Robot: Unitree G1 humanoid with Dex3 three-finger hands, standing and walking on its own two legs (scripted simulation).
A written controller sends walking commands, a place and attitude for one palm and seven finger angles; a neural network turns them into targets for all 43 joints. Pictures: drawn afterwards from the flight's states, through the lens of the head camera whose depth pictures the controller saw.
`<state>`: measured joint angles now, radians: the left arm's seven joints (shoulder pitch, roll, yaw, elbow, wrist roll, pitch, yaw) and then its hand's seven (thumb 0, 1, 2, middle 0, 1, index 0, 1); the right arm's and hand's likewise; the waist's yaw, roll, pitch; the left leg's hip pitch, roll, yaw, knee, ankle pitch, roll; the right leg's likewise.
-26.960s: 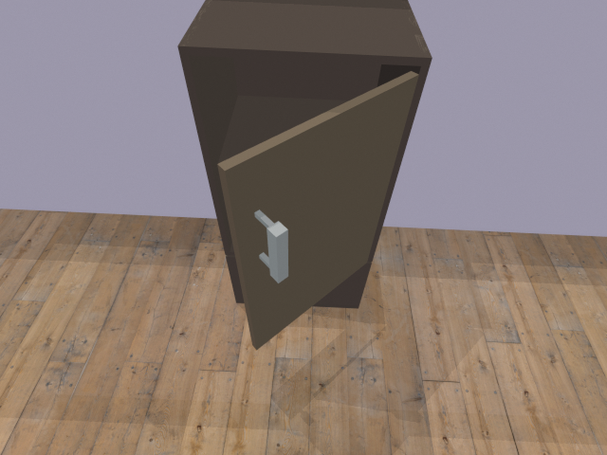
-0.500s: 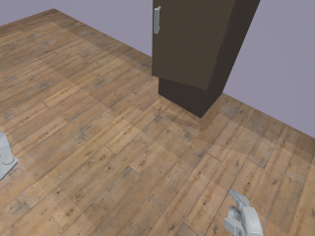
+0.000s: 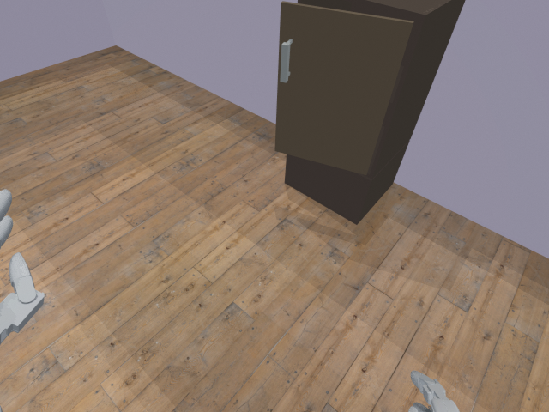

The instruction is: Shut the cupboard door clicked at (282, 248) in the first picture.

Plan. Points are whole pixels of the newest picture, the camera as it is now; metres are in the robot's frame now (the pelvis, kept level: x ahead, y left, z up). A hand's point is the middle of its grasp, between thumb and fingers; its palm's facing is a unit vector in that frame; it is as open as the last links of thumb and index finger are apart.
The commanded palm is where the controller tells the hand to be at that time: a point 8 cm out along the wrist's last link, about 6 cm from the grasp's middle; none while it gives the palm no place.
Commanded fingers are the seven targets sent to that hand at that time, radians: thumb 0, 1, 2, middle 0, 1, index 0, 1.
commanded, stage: stop stepping back and stand still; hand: left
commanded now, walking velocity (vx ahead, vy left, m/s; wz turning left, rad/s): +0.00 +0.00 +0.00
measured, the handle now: (287, 60) +1.21 +0.02 -0.02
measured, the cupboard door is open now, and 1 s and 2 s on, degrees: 19 19 19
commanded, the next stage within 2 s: let the arm hang, fingers relaxed in 0.22 s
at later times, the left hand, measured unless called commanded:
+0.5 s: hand (109, 405) +0.15 +0.25 -0.09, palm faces +0.03 -0.93 -0.37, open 7.4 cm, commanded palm none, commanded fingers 0.00 0.90 0.90 -0.20 -0.30 -0.20 -0.30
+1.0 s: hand out of the picture -0.06 +0.21 -0.17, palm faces +0.01 -0.97 -0.24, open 7.3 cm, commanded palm none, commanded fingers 0.00 0.90 0.90 -0.20 -0.30 -0.20 -0.30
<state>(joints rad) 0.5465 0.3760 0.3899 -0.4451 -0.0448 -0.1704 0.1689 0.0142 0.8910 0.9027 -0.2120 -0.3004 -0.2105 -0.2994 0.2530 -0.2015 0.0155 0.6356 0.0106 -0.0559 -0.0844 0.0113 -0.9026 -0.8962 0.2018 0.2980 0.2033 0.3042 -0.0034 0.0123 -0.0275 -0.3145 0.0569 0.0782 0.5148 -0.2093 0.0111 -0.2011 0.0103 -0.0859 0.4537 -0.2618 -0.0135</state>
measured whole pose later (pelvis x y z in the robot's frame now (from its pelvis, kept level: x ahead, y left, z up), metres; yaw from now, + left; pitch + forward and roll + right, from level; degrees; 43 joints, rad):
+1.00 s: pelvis -0.01 +0.02 +0.00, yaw +0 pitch -1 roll -1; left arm 0.34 0.20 0.01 1.16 0.01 0.01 0.02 0.01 0.92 0.90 -0.20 -0.30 -0.20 -0.30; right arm 0.29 -0.18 0.00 1.12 -0.01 0.02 -0.02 0.00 -0.91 -0.90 0.20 0.30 0.20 0.30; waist -0.01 0.02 0.05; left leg -0.25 0.02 0.10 0.42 -0.15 0.04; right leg -0.17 -0.03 -0.07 0.42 -0.23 0.01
